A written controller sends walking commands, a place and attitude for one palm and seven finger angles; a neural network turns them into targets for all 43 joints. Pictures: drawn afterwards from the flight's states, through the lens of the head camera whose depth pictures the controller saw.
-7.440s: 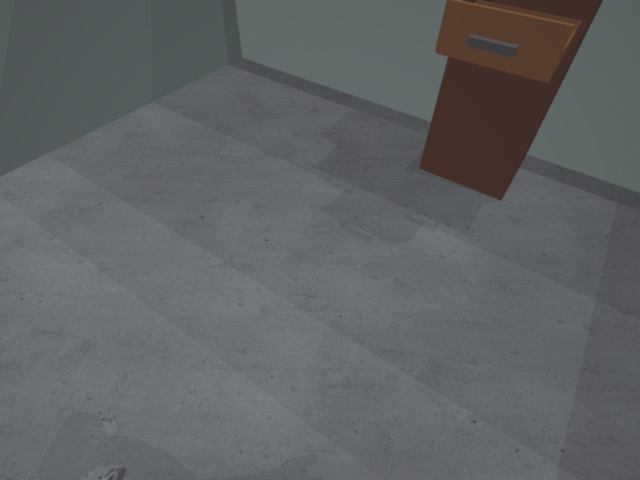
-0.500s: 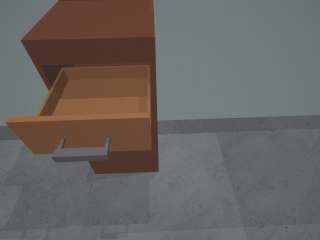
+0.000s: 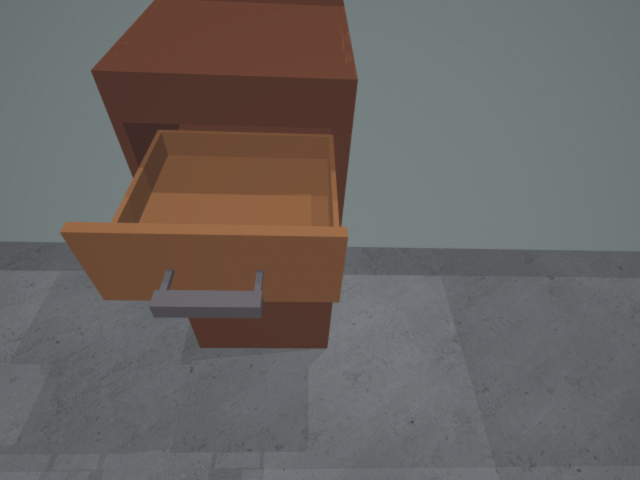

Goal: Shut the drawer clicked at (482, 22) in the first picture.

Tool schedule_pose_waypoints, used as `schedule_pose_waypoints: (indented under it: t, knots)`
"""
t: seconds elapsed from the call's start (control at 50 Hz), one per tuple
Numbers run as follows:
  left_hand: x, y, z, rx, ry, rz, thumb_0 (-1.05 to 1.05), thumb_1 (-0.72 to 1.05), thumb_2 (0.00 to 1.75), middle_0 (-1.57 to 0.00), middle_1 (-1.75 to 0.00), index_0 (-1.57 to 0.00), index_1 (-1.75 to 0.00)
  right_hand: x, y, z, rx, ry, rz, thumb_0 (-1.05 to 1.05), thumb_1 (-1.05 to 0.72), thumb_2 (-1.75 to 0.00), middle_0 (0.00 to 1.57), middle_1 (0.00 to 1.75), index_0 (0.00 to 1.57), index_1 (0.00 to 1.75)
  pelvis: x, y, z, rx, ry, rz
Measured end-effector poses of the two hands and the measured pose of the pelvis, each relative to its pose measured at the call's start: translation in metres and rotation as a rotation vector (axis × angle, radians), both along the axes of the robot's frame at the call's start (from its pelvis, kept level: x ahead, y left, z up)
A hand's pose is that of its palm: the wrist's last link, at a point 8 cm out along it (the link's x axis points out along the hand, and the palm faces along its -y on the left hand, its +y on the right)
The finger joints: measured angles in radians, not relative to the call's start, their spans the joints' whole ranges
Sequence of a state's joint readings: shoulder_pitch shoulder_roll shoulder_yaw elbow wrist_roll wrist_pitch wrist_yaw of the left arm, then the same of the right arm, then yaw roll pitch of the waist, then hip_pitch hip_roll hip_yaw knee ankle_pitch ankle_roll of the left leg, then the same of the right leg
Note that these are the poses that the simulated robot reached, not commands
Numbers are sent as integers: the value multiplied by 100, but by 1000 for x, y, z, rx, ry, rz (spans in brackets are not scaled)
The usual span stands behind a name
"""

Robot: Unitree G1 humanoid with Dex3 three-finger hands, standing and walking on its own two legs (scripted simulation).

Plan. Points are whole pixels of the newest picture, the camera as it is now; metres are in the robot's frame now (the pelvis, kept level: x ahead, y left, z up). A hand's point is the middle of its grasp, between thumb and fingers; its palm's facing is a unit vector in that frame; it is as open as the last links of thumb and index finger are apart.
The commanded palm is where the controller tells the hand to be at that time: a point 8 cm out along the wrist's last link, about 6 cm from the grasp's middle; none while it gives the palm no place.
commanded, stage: look again from close up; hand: left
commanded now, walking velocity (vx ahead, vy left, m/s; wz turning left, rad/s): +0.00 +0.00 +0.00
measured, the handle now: (211, 290) +0.36 +0.19 +0.01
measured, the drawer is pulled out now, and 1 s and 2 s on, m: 0.27 0.27 0.27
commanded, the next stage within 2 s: shuffle to correct the standing spot in 0.10 s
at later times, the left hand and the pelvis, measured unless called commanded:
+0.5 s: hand out of the picture +0.00 +0.16 -0.18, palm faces +0.03 -0.98 -0.18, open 7.4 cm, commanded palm none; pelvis +0.03 -0.01 +0.00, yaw +2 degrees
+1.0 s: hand out of the picture +0.06 +0.14 -0.18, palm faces +0.10 -0.97 -0.23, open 7.4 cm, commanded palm none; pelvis +0.06 -0.04 +0.00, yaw +3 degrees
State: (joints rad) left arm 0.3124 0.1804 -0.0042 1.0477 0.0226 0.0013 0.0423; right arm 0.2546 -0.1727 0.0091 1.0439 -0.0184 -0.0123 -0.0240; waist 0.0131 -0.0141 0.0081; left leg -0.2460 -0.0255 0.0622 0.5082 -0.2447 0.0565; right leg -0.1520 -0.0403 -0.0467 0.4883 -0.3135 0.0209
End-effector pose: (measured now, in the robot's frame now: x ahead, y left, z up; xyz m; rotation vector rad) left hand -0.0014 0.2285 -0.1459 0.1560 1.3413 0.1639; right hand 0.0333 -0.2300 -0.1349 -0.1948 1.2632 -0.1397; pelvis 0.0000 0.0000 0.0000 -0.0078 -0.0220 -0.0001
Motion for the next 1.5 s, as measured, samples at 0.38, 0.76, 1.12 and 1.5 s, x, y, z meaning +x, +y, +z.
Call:
schedule_pose_waypoints:
  t: [0.38, 0.76, 1.12, 1.5]
  knots:
    - [-15, -4, -3, -29, 116, -6, 0, 91, 90, -20, -30, -20, -30, -31, 17, -7, 37, 150, -39, 1, -91, -90, 20, 30, 20, 30, 14, 4, 0, 21, 21, 6]
    - [-3, -61, -17, -85, 181, 115, 0, 91, 89, -20, -30, -20, -30, 69, -21, -11, -23, 69, 33, 2, -92, -90, 20, 30, 20, 30, 67, -23, -10, 8, 11, 47]
    - [65, -40, 7, 38, -47, 51, 0, 91, 89, -20, -30, -20, -30, 101, -29, -8, 54, -45, 55, 1, -91, -90, 20, 30, 20, 30, 52, -45, -2, 30, 17, 47]
    - [24, -50, 4, 2, 32, 16, 0, 91, 89, -20, -30, -20, -30, 13, -36, -12, 38, 88, -5, 1, -91, -90, 20, 30, 20, 30, 33, -40, -1, 2, -11, 44]
